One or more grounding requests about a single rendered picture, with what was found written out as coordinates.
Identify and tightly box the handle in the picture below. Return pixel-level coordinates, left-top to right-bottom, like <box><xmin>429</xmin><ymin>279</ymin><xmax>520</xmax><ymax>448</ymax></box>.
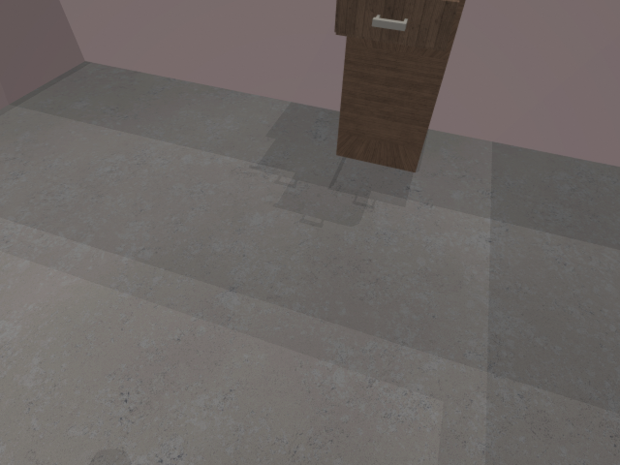
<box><xmin>372</xmin><ymin>15</ymin><xmax>408</xmax><ymax>31</ymax></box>

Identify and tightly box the drawer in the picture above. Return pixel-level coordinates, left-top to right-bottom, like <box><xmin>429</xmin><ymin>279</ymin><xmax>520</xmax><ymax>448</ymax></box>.
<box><xmin>334</xmin><ymin>0</ymin><xmax>460</xmax><ymax>51</ymax></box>

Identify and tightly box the cabinet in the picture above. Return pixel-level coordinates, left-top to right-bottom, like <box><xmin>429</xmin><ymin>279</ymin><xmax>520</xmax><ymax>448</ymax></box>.
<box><xmin>336</xmin><ymin>0</ymin><xmax>466</xmax><ymax>172</ymax></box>

